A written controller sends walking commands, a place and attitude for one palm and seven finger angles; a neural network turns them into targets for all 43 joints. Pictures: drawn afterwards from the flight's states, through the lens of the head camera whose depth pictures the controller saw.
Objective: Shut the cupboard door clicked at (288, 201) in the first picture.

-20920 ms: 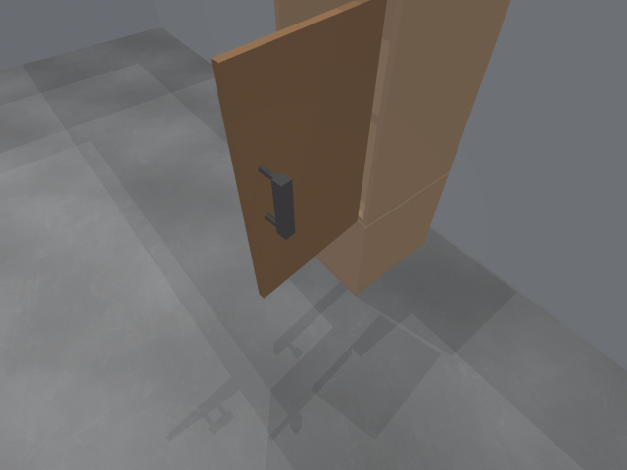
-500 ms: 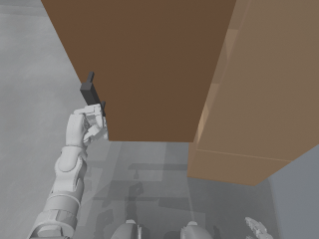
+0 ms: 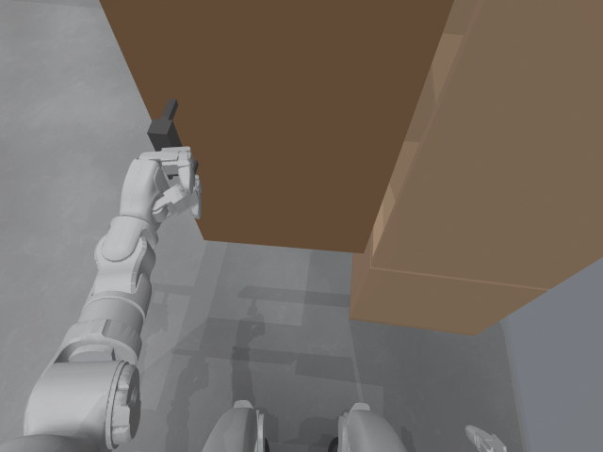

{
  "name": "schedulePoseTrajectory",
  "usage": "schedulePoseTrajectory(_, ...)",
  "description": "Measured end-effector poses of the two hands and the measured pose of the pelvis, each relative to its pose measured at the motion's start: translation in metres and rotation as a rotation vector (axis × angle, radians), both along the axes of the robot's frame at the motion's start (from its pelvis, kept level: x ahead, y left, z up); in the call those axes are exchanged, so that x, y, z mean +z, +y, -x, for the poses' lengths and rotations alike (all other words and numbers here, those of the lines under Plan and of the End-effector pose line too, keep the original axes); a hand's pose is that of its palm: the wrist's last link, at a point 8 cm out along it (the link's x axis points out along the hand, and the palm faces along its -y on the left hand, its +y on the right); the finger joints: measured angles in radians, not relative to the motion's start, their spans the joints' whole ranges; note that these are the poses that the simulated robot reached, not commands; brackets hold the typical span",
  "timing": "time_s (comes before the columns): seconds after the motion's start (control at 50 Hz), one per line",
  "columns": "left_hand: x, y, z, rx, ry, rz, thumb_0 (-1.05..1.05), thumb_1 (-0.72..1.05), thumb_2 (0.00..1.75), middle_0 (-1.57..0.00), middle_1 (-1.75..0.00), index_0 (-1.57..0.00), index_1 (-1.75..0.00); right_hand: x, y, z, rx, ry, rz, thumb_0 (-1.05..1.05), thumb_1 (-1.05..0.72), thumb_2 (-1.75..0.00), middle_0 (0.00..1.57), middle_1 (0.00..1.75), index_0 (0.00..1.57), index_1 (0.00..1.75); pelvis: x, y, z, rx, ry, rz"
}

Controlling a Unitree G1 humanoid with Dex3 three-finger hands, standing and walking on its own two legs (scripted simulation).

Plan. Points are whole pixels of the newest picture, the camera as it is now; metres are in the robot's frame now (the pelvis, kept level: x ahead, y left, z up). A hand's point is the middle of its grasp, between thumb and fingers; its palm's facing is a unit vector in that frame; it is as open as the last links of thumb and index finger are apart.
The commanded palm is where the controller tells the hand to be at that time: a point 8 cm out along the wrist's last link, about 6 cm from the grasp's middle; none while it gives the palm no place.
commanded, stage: push the door shut along its arc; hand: left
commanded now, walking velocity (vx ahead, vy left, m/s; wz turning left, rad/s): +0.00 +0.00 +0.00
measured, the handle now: (179, 151) +0.51 +0.18 +0.06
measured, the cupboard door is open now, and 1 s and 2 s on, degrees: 92 76 66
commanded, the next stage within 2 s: pull the fist back off the door in 1.42 s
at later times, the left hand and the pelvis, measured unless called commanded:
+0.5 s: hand (215, 161) +0.50 +0.13 +0.06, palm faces -0.25 -0.97 -0.03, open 3.1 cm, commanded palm +0.50 +0.16 +0.06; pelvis -0.01 +0.01 -0.02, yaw -1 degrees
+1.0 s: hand (257, 128) +0.55 +0.07 +0.07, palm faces -0.39 -0.92 -0.01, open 3.1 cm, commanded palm +0.55 +0.12 +0.06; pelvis +0.00 +0.01 -0.02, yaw -3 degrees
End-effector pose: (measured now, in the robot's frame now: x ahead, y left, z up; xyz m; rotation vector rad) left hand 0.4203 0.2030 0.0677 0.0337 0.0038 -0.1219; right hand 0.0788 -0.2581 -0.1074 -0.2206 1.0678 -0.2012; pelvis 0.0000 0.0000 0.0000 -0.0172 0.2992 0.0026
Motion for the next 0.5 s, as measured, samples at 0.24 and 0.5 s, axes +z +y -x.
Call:
schedulePoseTrajectory(0.24, -0.001, -0.001, -0.036, -0.055, 0.02, -0.006, 0.01, 0.9, 0.9, -1.31, -1.5, -1.34, -1.5, -0.008, -0.003, 0.045, -0.035, 0.103, 0.034, 0.0, -0.9, -0.9, 0.21, 0.3, 0.2, 0.3, -0.011, 0.006, 0.01, 0.003, 0.05, 0.015)
schedulePoseTrajectory(0.5, -0.004, -0.019, -0.068, -0.129, 0.045, -0.009, 0.01, 0.9, 0.9, -1.3, -1.5, -1.3, -1.5, -0.009, 0.004, 0.076, -0.076, 0.176, 0.036, 0.0, -0.9, -0.9, 0.21, 0.3, 0.2, 0.3, -0.017, 0.013, 0.01, -0.008, 0.088, 0.026)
